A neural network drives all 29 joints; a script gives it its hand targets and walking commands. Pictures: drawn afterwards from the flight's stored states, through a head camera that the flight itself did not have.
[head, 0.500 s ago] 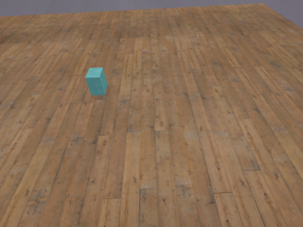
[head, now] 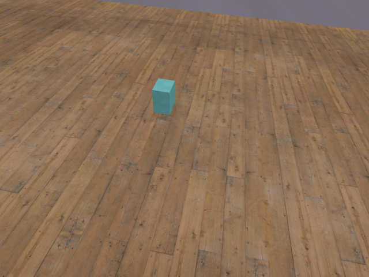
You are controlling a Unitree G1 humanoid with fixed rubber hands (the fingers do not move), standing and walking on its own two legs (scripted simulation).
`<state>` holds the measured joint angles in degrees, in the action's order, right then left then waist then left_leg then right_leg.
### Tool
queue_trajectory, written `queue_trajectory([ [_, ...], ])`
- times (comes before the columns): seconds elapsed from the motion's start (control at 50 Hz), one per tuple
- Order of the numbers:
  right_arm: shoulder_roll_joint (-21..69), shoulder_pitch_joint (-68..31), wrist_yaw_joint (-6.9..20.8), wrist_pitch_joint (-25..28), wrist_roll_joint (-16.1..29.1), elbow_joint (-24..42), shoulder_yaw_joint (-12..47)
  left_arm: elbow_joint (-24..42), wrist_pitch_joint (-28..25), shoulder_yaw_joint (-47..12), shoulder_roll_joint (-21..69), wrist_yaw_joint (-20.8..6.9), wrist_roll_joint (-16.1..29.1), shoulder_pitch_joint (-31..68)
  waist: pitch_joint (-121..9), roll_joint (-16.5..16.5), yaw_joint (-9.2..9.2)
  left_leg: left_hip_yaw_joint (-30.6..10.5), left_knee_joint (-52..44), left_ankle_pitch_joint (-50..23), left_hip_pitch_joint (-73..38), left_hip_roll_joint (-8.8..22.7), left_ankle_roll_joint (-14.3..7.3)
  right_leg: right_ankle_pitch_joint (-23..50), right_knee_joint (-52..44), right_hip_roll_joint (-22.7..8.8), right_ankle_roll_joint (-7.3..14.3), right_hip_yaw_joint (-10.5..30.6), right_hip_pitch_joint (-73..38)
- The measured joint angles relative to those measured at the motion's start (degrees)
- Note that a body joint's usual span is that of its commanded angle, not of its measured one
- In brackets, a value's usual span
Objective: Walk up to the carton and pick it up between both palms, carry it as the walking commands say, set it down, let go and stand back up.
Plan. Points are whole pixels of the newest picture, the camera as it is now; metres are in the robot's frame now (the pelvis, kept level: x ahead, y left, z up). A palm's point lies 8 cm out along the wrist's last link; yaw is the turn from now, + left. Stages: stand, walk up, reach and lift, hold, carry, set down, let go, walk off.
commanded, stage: walk up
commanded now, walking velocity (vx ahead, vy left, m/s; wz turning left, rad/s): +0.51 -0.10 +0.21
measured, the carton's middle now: (164, 96) +1.66 +0.10 -0.66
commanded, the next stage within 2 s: none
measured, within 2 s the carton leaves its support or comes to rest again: neither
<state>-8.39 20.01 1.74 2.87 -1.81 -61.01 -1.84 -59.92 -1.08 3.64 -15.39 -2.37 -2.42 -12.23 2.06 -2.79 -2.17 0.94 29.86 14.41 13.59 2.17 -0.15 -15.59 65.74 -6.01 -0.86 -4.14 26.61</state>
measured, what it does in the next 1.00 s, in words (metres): walks ahead: right foot, then left foot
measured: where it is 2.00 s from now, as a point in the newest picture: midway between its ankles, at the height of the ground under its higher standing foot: (173, 170)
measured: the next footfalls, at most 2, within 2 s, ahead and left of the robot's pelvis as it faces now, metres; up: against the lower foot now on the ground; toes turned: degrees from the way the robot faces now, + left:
right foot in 0.34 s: +0.32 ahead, -0.18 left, +0.00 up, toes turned -5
left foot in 0.82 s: +0.60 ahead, +0.12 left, +0.00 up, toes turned +11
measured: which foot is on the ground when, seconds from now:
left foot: down 0.00-0.34, up 0.36-0.80, down 0.82-1.00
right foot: up 0.00-0.32, down 0.34-0.82, up 0.84-1.00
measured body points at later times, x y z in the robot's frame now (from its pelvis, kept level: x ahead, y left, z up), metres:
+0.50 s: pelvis +0.26 -0.07 +0.00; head +0.30 -0.09 +0.45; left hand +0.30 +0.17 -0.14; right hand +0.29 -0.33 -0.16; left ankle +0.18 +0.06 -0.65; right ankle +0.28 -0.18 -0.74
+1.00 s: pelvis +0.51 +0.02 +0.00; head +0.54 +0.04 +0.45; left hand +0.51 +0.27 -0.16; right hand +0.62 -0.20 -0.14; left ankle +0.56 +0.12 -0.74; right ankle +0.47 -0.13 -0.64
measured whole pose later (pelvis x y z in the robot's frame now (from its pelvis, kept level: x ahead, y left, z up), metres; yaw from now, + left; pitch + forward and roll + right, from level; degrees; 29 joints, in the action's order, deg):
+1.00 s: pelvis +0.51 +0.02 +0.00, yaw +4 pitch -1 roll -1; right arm -7.9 9.8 0.3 4.7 -1.8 -58.3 -2.6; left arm -61.8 -2.8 4.4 -12.5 -0.7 -1.5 -15.0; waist 3.3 -2.0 1.3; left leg 7.2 27.0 9.6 17.0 1.7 -2.6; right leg -16.9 67.7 -6.1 -0.5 -3.0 25.8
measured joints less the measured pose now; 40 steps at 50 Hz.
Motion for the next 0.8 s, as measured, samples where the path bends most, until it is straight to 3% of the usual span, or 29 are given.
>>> queue_trajectory([
  [0.14, 0.9, 4.6, -0.9, 0.9, 0.0, -0.6, 0.5, 3.6, 1.0, -0.2, 2.1, -0.9, 0.9, 5.8, 1.8, 1.7, -1.93, -1.2, -12.4, -2.0, -10.1, -1.2, -0.2, 10.1, -16.7, -1.4, -2.2, 0.0, 7.1],
  [0.3, -1.0, 5.1, -1.8, 0.7, 0.0, -1.7, -0.2, 4.5, 0.9, -0.5, 3.0, -1.2, 1.5, 7.6, 0.8, 2.7, -2.53, -1.0, -15.6, 4.4, -17.7, 1.2, 3.0, 8.5, -33.1, 0.5, -0.9, -0.6, 1.2],
  [0.34, -1.9, 5.2, -1.8, 0.7, 0.3, -2.1, -0.5, 4.5, -0.5, -0.7, 3.2, -0.8, 1.2, 7.2, 0.0, 3.2, -2.18, -0.7, -9.5, 9.4, -16.3, 2.3, 3.6, 6.3, -37.4, 1.4, 0.0, -1.6, -2.5],
  [0.38, -3.1, 2.9, -1.7, 0.2, 0.8, -2.8, -0.9, 4.3, -2.6, -0.5, 4.3, 0.1, 0.5, 7.2, 1.1, 4.8, -1.08, -1.4, 9.2, 13.6, -9.6, 3.4, 1.9, 7.6, -33.4, 2.8, 1.2, -2.4, -2.0],
  [0.42, -4.1, 0.1, -1.6, -0.1, 0.8, -2.4, -1.8, 3.8, -4.0, -0.8, 5.3, 0.7, 0.3, 5.4, 1.8, 5.3, 0.1, -2.4, 27.1, 12.7, -1.5, 1.6, 0.4, 4.1, -31.8, 3.1, 1.6, -2.5, -3.6],
  [0.48, -5.3, -4.3, -1.3, 0.0, 0.6, -0.6, -2.7, 1.9, -4.4, -0.7, 6.1, 1.4, 0.2, 1.2, 2.1, 5.5, 1.7, -0.4, 37.2, 7.4, 7.9, 1.0, -0.1, 2.6, -35.6, 3.1, 1.1, -2.6, -9.2],
  [0.66, -5.5, -16.2, 1.6, -2.6, -0.5, 5.9, -2.8, -3.8, -3.5, -0.9, 7.1, 3.4, 1.0, -12.3, 2.6, 4.7, 6.89, 1.9, 21.1, -6.3, 21.3, 3.3, 2.7, 0.0, -45.6, 2.6, -0.5, -2.1, -22.8],
  [0.72, -4.6, -18.7, 2.5, -2.9, 0.3, 7.2, -2.0, -4.8, -2.7, -0.7, 6.7, 3.3, 1.1, -14.5, 3.1, 4.1, 7.71, 2.8, 11.6, -9.5, 20.9, 3.3, 2.3, -1.9, -47.6, 1.5, -2.0, -2.7, -26.6],
  [0.8, -2.2, -19.7, 2.3, -2.2, 0.3, 7.5, -0.5, -5.7, -2.1, -0.5, 5.0, 2.6, 1.0, -16.1, 2.1, 1.5, 8.74, 6.1, 1.6, -6.5, 15.2, 2.5, 1.2, -7.0, -46.2, -0.7, -4.4, -3.6, -30.1],
])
